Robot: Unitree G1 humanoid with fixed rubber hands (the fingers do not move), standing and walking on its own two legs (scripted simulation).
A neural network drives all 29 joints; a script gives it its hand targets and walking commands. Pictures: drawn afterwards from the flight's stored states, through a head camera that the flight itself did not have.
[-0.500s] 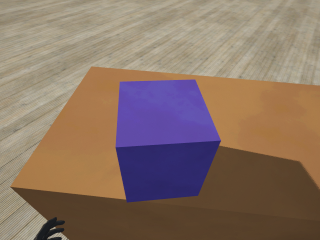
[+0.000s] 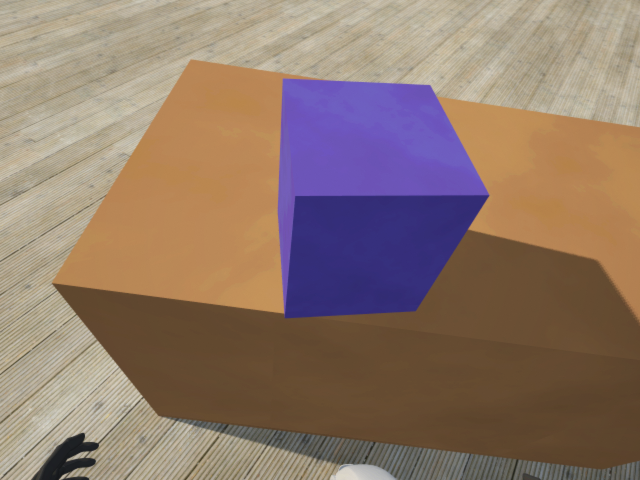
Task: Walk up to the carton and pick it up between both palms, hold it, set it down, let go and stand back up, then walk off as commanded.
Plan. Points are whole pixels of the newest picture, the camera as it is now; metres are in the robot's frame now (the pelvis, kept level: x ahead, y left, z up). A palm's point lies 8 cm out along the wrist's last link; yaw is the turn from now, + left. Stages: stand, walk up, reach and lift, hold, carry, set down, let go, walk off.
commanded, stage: walk off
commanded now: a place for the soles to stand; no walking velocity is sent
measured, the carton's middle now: (355, 205) +0.46 -0.04 +0.08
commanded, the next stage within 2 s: none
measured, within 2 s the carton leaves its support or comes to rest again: neither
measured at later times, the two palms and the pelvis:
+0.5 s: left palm out of the picture -0.05 +0.28 -0.09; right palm out of the picture -0.03 -0.34 -0.11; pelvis -0.15 -0.05 -0.02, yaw +0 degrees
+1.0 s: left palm out of the picture -0.20 +0.34 -0.12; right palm out of the picture -0.20 -0.29 -0.09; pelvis -0.31 +0.02 -0.03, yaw +1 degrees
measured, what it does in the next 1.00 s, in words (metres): walks backwards: right foot, then left foot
